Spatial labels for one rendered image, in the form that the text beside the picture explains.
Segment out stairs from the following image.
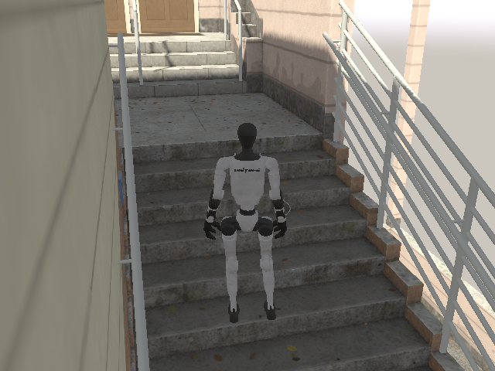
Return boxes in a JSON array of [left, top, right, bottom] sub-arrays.
[[108, 41, 247, 99], [122, 134, 433, 371]]

